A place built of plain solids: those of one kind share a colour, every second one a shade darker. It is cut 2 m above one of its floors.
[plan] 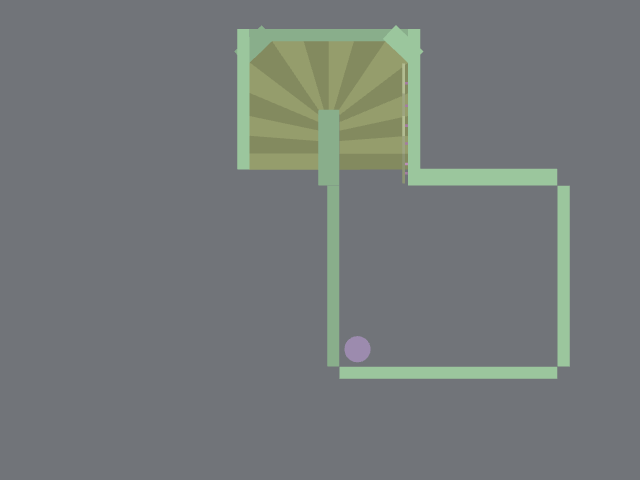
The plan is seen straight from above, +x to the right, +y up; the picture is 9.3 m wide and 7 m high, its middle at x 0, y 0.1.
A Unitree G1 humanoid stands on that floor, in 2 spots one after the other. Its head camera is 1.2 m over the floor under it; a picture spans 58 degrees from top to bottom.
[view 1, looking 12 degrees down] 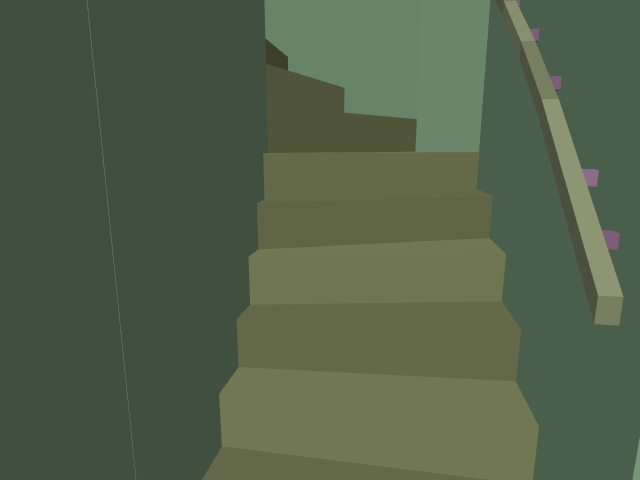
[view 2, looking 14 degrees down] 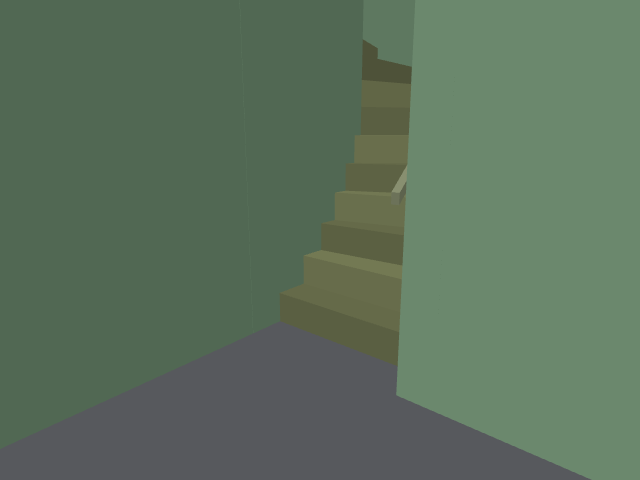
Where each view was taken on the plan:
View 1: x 0.84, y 0.13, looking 100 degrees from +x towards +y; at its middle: tread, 1.86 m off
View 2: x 2.17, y -0.71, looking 130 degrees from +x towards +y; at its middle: wall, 3.02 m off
